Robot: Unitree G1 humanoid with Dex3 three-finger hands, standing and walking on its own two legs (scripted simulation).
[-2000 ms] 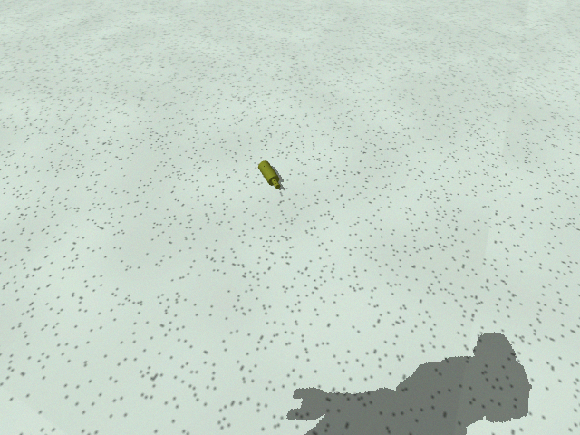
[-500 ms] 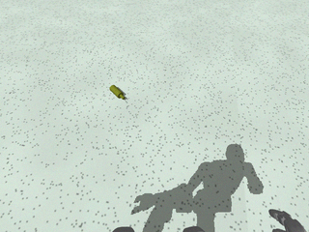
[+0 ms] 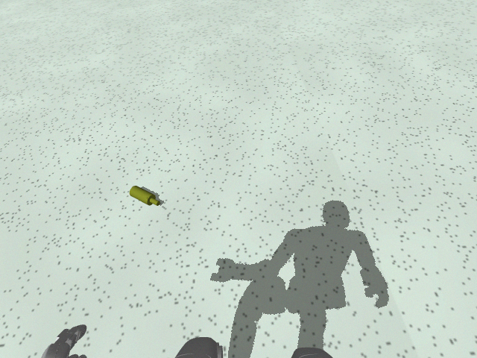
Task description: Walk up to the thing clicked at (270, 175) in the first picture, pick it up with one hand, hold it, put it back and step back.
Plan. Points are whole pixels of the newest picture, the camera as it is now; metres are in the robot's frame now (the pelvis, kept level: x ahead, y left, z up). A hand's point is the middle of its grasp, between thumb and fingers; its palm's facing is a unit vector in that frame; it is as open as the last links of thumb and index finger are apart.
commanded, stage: walk up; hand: left
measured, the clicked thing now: (145, 197) +0.96 +0.51 -0.73
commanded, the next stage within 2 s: none
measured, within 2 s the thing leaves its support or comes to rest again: neither
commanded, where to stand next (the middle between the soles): +0.50 +0.52 m, yaw -33 degrees
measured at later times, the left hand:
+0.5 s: hand (19, 292) +0.29 +0.48 -0.13, palm faces -0.26 -0.80 -0.54, open 7.3 cm
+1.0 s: hand out of the picture +0.46 +0.68 -0.14, palm faces -0.30 -0.70 -0.65, open 7.3 cm
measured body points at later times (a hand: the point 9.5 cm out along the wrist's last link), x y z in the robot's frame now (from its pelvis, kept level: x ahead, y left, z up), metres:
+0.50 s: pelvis +0.17 +0.19 +0.00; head +0.20 +0.16 +0.44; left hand +0.30 +0.52 -0.09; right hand +0.16 -0.14 -0.12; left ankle +0.20 +0.29 -0.72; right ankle +0.21 +0.09 -0.68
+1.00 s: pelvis +0.31 +0.37 -0.05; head +0.33 +0.33 +0.40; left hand +0.47 +0.71 -0.10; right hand +0.30 -0.01 -0.14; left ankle +0.39 +0.50 -0.73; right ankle +0.25 +0.12 -0.71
